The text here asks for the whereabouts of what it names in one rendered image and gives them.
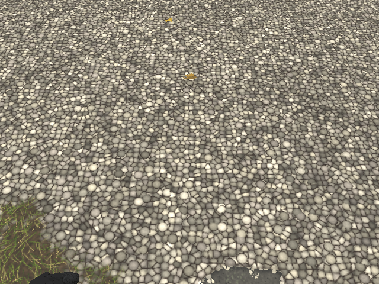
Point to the robot left hand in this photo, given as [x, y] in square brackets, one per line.
[57, 278]

